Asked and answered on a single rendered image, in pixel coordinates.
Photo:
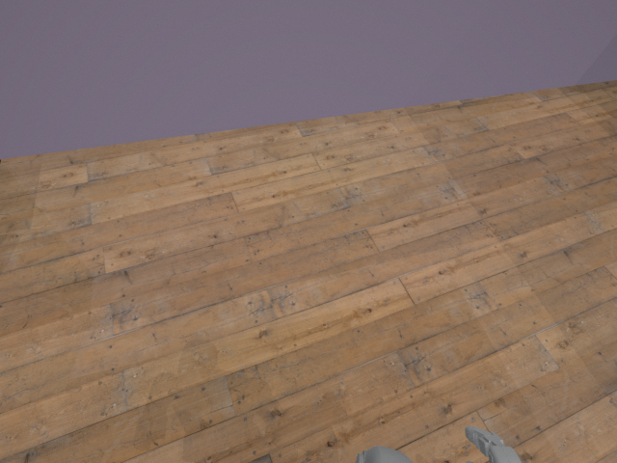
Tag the right robot hand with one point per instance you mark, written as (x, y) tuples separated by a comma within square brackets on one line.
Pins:
[(491, 446)]

